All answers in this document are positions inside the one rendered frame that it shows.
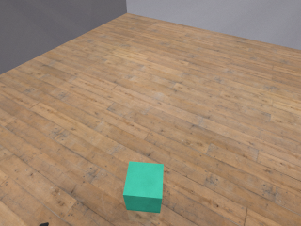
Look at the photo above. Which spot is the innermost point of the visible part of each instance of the carton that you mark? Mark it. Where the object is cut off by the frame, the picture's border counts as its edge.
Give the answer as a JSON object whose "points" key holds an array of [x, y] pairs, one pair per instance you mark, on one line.
{"points": [[143, 189]]}

